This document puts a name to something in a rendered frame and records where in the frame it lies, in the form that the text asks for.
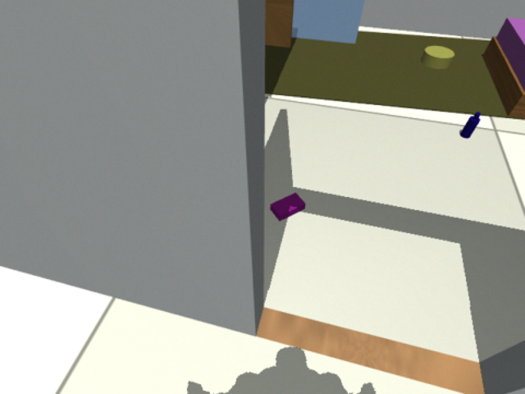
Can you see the bed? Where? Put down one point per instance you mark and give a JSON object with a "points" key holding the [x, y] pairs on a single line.
{"points": [[505, 60]]}

